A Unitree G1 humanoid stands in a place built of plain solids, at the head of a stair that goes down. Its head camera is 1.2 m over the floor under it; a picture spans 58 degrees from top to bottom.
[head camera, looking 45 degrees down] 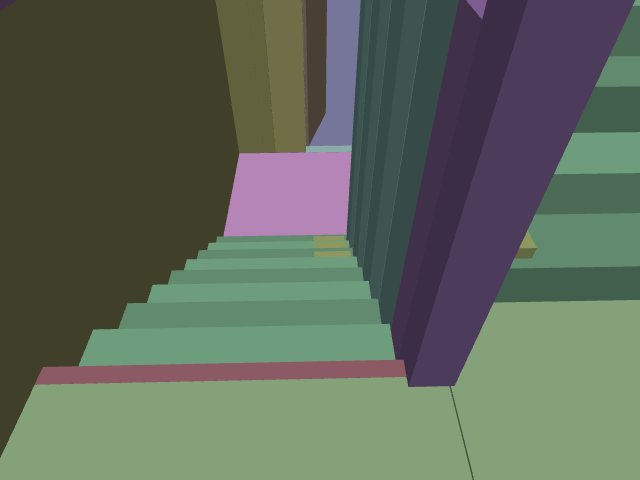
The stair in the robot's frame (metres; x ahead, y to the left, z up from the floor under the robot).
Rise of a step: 0.18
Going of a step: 0.25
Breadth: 1.11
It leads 1 degrees to the left of straight ahead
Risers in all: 9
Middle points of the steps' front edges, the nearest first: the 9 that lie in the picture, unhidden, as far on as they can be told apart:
0.67 0.29 0.00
0.92 0.29 -0.18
1.17 0.30 -0.35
1.42 0.30 -0.53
1.67 0.31 -0.70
1.92 0.31 -0.88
2.17 0.32 -1.06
2.42 0.32 -1.23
2.67 0.33 -1.41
